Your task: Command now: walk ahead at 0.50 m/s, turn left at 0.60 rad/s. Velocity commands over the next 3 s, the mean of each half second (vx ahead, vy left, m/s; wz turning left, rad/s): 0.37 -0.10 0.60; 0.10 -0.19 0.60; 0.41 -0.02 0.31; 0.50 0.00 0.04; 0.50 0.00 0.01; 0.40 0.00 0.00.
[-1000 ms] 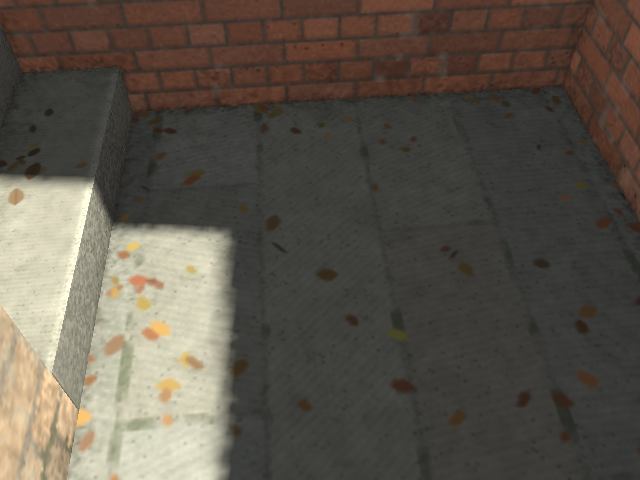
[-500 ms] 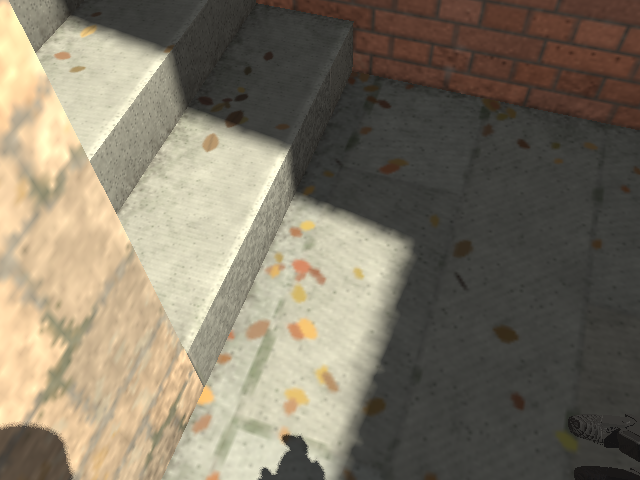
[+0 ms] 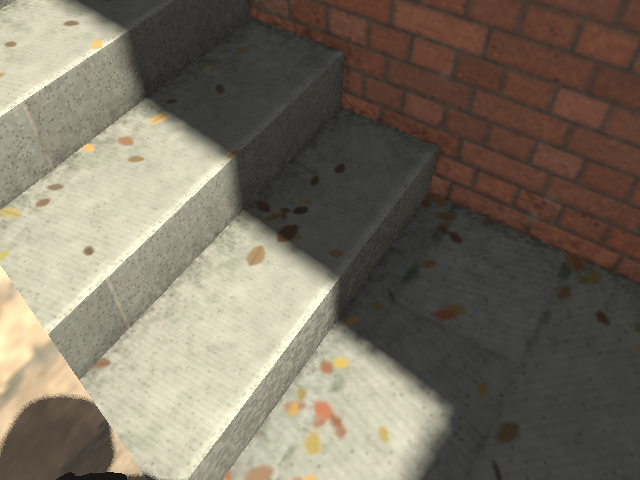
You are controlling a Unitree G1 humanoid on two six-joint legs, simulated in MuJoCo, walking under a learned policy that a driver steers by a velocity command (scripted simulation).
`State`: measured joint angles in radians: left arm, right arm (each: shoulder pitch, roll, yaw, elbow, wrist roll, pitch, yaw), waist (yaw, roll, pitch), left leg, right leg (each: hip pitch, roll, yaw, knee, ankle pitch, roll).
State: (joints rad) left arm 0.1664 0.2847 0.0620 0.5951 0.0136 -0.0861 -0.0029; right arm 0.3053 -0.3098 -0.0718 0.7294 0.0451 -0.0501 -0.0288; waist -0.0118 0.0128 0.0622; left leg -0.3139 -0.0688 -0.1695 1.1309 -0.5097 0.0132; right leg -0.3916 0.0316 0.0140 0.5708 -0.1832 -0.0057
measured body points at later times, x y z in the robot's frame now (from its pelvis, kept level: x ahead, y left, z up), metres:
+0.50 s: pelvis +0.17 +0.00 +0.02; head +0.21 +0.07 +0.46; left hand +0.17 +0.26 -0.14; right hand +0.34 -0.25 -0.07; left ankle +0.19 +0.09 -0.72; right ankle +0.18 -0.17 -0.62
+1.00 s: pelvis +0.28 -0.13 +0.01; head +0.33 -0.12 +0.46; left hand +0.27 +0.16 -0.08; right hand +0.52 -0.32 -0.11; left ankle +0.19 -0.06 -0.63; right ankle +0.33 -0.20 -0.72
